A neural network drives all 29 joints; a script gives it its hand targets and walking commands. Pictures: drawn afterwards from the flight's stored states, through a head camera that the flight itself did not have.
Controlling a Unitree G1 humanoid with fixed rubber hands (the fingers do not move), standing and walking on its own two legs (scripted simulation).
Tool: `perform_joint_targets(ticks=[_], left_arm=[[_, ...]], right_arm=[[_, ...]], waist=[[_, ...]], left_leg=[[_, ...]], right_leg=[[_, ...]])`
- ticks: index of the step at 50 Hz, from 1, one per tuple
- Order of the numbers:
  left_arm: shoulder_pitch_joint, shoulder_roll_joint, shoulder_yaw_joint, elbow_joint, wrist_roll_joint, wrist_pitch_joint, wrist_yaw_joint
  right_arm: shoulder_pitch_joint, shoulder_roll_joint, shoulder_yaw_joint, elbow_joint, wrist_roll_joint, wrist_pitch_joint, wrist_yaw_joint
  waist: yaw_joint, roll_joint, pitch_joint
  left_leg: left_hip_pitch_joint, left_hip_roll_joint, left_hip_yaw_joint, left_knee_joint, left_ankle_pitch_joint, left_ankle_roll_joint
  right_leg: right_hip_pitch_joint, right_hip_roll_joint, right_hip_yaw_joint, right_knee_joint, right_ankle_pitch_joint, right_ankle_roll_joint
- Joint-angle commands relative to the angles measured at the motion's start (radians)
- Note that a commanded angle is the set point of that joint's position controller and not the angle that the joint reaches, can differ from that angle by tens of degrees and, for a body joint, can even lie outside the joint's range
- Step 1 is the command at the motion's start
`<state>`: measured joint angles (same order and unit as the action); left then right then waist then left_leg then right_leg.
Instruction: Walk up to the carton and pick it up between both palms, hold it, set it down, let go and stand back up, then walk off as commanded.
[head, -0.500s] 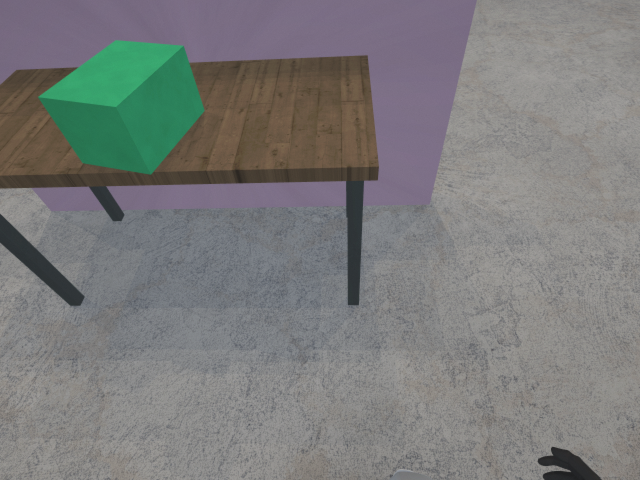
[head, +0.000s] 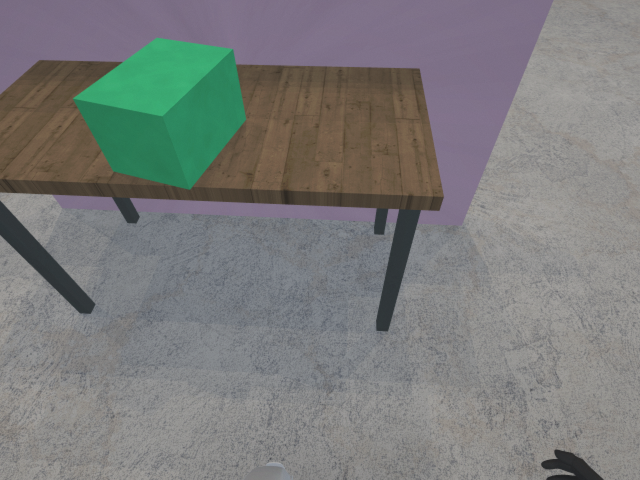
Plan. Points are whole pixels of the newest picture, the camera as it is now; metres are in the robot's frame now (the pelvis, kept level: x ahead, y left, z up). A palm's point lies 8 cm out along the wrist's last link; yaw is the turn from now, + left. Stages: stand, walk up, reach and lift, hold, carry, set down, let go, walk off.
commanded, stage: walk up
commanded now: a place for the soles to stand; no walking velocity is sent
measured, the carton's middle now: (172, 110) +0.82 +0.35 +0.01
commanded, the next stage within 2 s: none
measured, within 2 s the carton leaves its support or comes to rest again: neither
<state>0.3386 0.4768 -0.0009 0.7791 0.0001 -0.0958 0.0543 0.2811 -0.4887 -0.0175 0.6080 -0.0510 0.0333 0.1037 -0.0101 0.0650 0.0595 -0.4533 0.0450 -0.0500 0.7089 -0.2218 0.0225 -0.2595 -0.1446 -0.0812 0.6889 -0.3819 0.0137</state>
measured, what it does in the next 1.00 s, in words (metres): steps to the left: right foot, then left foot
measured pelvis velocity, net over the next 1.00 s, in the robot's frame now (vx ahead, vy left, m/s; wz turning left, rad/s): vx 0.13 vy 0.19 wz -0.03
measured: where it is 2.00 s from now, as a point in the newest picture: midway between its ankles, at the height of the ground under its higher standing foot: (218, 463)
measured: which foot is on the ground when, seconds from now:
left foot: down 0.00-0.40, up 0.42-0.78, down 0.80-1.00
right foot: up 0.00-0.38, down 0.40-0.82, up 0.84-1.00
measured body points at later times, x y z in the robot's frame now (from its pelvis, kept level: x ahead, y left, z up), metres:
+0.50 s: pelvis +0.08 +0.05 +0.01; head +0.09 +0.01 +0.46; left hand +0.13 +0.40 -0.05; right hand +0.19 -0.27 -0.09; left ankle +0.08 +0.16 -0.66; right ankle +0.12 -0.07 -0.71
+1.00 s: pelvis +0.13 +0.19 +0.01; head +0.17 +0.18 +0.46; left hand +0.24 +0.53 -0.07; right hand +0.21 -0.15 -0.07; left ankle +0.19 +0.27 -0.71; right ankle +0.16 +0.02 -0.65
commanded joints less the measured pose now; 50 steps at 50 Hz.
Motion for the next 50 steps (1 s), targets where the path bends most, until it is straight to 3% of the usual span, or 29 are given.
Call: perform_joint_targets(ticks=[1, 3, 6, 9, 12, 14, 16, 17, 18, 19, 20, 21, 22, 23, 24, 26, 31, 34, 36, 37, 38, 39, 40, 41, 42, 43, 45, 47, 50], left_arm=[[0.033, 0.259, 0.109, -0.035, -0.004, 0.037, 0.014], [0.042, 0.256, 0.106, -0.004, -0.016, 0.034, 0.008], [0.053, 0.224, 0.105, 0.001, -0.020, 0.025, 0.007], [0.031, 0.205, 0.102, -0.005, -0.014, 0.020, 0.012], [0.057, 0.195, 0.099, 0.016, -0.011, 0.013, 0.016], [0.106, 0.187, 0.102, 0.038, -0.011, 0.003, 0.020], [0.209, 0.190, 0.112, 0.078, -0.009, -0.009, 0.027], [0.257, 0.233, 0.127, 0.093, 0.000, -0.013, 0.034], [0.283, 0.293, 0.151, 0.094, 0.016, -0.015, 0.040], [0.231, 0.358, 0.166, 0.050, 0.035, -0.013, 0.047], [0.116, 0.360, 0.164, 0.005, 0.032, -0.010, 0.049], [0.068, 0.379, 0.164, -0.003, 0.024, -0.008, 0.049], [0.048, 0.363, 0.158, -0.002, 0.022, -0.011, 0.046], [0.030, 0.328, 0.148, -0.010, 0.022, -0.015, 0.043], [0.020, 0.311, 0.139, -0.015, 0.025, -0.017, 0.041], [0.058, 0.308, 0.136, -0.007, 0.027, -0.019, 0.036], [0.073, 0.332, 0.154, -0.022, 0.024, -0.014, 0.026], [0.040, 0.355, 0.165, -0.049, 0.029, -0.007, 0.025], [-0.010, 0.364, 0.163, -0.070, 0.031, -0.002, 0.027], [-0.054, 0.363, 0.160, -0.078, 0.027, 0.004, 0.027], [-0.064, 0.318, 0.143, -0.082, 0.028, 0.014, 0.028], [-0.033, 0.233, 0.112, -0.077, 0.021, 0.027, 0.032], [0.017, 0.154, 0.089, -0.086, 0.009, 0.037, 0.036], [0.000, 0.194, 0.095, -0.081, -0.001, 0.048, 0.045], [-0.005, 0.254, 0.106, -0.069, 0.001, 0.049, 0.047], [-0.029, 0.281, 0.109, -0.055, -0.001, 0.046, 0.044], [0.026, 0.275, 0.109, -0.004, -0.016, 0.045, 0.034], [0.061, 0.251, 0.110, 0.012, -0.019, 0.037, 0.027], [0.033, 0.219, 0.107, 0.000, -0.014, 0.027, 0.028]], right_arm=[[0.070, -0.310, -0.176, -0.031, 0.011, -0.021, -0.045], [0.057, -0.231, -0.154, -0.040, 0.002, -0.021, -0.050], [0.074, -0.188, -0.139, -0.055, -0.011, -0.024, -0.046], [0.078, -0.192, -0.135, -0.067, -0.017, -0.017, -0.037], [0.034, -0.191, -0.130, -0.075, -0.017, -0.012, -0.031], [-0.012, -0.177, -0.122, -0.083, -0.017, -0.003, -0.025], [-0.074, -0.150, -0.109, -0.103, -0.012, 0.006, -0.018], [-0.078, -0.119, -0.099, -0.105, -0.006, 0.006, -0.017], [-0.056, -0.081, -0.087, -0.110, -0.004, 0.002, -0.015], [-0.007, -0.093, -0.086, -0.103, -0.012, 0.011, -0.020], [0.056, -0.156, -0.100, -0.064, -0.020, 0.027, -0.022], [0.039, -0.199, -0.118, -0.054, -0.019, 0.028, -0.019], [0.030, -0.213, -0.125, -0.040, -0.020, 0.026, -0.017], [0.040, -0.211, -0.135, -0.027, -0.019, 0.027, -0.015], [0.061, -0.195, -0.141, -0.014, -0.010, 0.029, -0.012], [0.068, -0.171, -0.138, -0.015, 0.004, 0.029, -0.005], [0.023, -0.162, -0.134, -0.027, 0.003, 0.024, 0.001], [0.021, -0.166, -0.138, -0.035, -0.002, 0.021, -0.001], [0.065, -0.167, -0.144, -0.027, -0.004, 0.012, -0.006], [0.142, -0.167, -0.150, -0.007, -0.006, 0.006, -0.010], [0.239, -0.182, -0.162, 0.032, -0.015, 0.001, -0.020], [0.300, -0.206, -0.170, 0.048, -0.030, -0.002, -0.030], [0.263, -0.273, -0.179, 0.016, -0.045, -0.005, -0.042], [0.143, -0.321, -0.181, -0.029, -0.025, -0.004, -0.046], [0.089, -0.348, -0.185, -0.034, -0.002, 0.001, -0.047], [0.064, -0.321, -0.179, -0.039, 0.001, 0.003, -0.049], [0.058, -0.238, -0.157, -0.047, -0.009, 0.000, -0.054], [0.079, -0.212, -0.150, -0.059, -0.018, -0.007, -0.055], [0.112, -0.191, -0.139, -0.072, -0.024, -0.003, -0.042]], waist=[[-0.071, 0.187, -0.016], [-0.051, 0.092, -0.003], [-0.050, 0.081, -0.069], [-0.067, 0.081, -0.084], [-0.054, 0.077, -0.053], [-0.031, 0.062, -0.068], [0.033, 0.006, -0.108], [0.071, -0.068, -0.132], [0.101, -0.203, -0.147], [0.072, -0.206, -0.140], [0.021, -0.072, -0.069], [0.018, -0.077, -0.014], [0.007, -0.064, 0.026], [-0.005, -0.046, 0.044], [-0.018, -0.060, 0.036], [-0.003, -0.111, 0.033], [0.023, -0.204, 0.011], [0.005, -0.229, -0.019], [-0.032, -0.235, -0.062], [-0.089, -0.203, -0.097], [-0.141, -0.084, -0.126], [-0.163, 0.090, -0.086], [-0.135, 0.345, -0.033], [-0.099, 0.281, 0.009], [-0.083, 0.250, 0.034], [-0.076, 0.192, 0.100], [-0.051, 0.111, 0.063], [-0.048, 0.094, -0.028], [-0.073, 0.077, -0.107]], left_leg=[[0.238, 0.191, -0.511, -0.515, -0.398, 0.048], [0.258, 0.139, -0.359, -0.445, -0.211, 0.048], [0.330, 0.098, -0.210, -0.360, 0.085, 0.113], [0.330, 0.113, -0.205, -0.380, 0.083, 0.158], [0.235, 0.118, -0.180, -0.371, 0.021, 0.169], [0.175, 0.103, -0.141, -0.311, -0.002, 0.176], [0.061, 0.067, -0.070, -0.158, -0.036, 0.154], [-0.015, 0.021, -0.034, -0.035, -0.058, 0.114], [-0.181, -0.058, 0.012, 0.138, -0.215, 0.059], [-0.272, -0.096, -0.055, 0.335, -0.321, 0.005], [-0.258, -0.048, -0.111, 0.413, -0.298, 0.001], [-0.251, -0.013, -0.111, 0.427, -0.289, 0.003], [-0.245, -0.002, -0.127, 0.438, -0.265, -0.001], [-0.215, -0.004, -0.135, 0.442, -0.220, -0.009], [-0.178, -0.009, -0.129, 0.450, -0.171, -0.023], [-0.158, -0.018, -0.118, 0.447, -0.101, -0.043], [-0.179, 0.015, -0.053, 0.275, -0.107, -0.057], [-0.073, 0.054, -0.002, 0.148, -0.157, -0.038], [0.048, 0.054, 0.025, 0.052, -0.156, -0.014], [0.164, 0.047, 0.049, -0.057, -0.072, -0.006], [0.302, 0.004, 0.053, -0.138, -0.041, -0.017], [0.358, -0.017, -0.051, -0.233, -0.091, -0.022], [0.313, 0.126, -0.396, -0.386, -0.180, -0.013], [0.188, 0.164, -0.529, -0.524, -0.381, -0.017], [0.124, 0.186, -0.584, -0.579, -0.588, 0.026], [0.090, 0.179, -0.559, -0.578, -0.593, 0.030], [0.173, 0.123, -0.379, -0.458, -0.383, 0.039], [0.276, 0.091, -0.273, -0.368, -0.143, 0.096], [0.356, 0.098, -0.229, -0.330, 0.051, 0.161]], right_leg=[[-0.429, 0.112, 0.097, 0.446, -0.173, -0.065], [-0.416, 0.079, 0.116, 0.403, -0.060, -0.054], [-0.364, 0.079, 0.063, 0.268, -0.037, -0.037], [-0.325, 0.083, -0.007, 0.161, 0.010, -0.025], [-0.215, 0.087, -0.027, 0.073, 0.084, -0.037], [-0.102, 0.100, -0.036, -0.024, 0.152, -0.044], [0.129, 0.102, -0.030, -0.206, 0.311, -0.058], [0.258, 0.070, 0.026, -0.264, 0.319, -0.073], [0.385, -0.080, 0.240, -0.323, 0.187, -0.116], [0.325, -0.300, 0.571, -0.383, -0.016, -0.187], [0.179, -0.345, 0.603, -0.428, -0.275, -0.219], [0.108, -0.368, 0.599, -0.446, -0.311, -0.269], [0.046, -0.342, 0.550, -0.441, -0.289, -0.270], [-0.001, -0.289, 0.453, -0.442, -0.230, -0.242], [-0.026, -0.234, 0.352, -0.434, -0.156, -0.216], [-0.032, -0.170, 0.248, -0.399, -0.036, -0.189], [0.032, -0.153, 0.168, -0.337, -0.042, -0.216], [-0.012, -0.170, 0.145, -0.261, 0.015, -0.220], [-0.067, -0.178, 0.114, -0.180, 0.116, -0.209], [-0.121, -0.161, 0.072, -0.099, 0.099, -0.184], [-0.206, -0.096, 0.011, 0.080, 0.074, -0.138], [-0.324, -0.016, -0.033, 0.263, -0.022, -0.098], [-0.491, 0.125, -0.002, 0.450, -0.264, -0.056], [-0.500, 0.172, 0.074, 0.487, -0.249, -0.045], [-0.475, 0.133, 0.114, 0.497, -0.208, -0.062], [-0.491, 0.107, 0.119, 0.501, -0.158, -0.062], [-0.479, 0.067, 0.121, 0.449, -0.039, -0.047], [-0.432, 0.070, 0.073, 0.346, -0.024, -0.036], [-0.369, 0.081, -0.005, 0.203, -0.009, -0.022]])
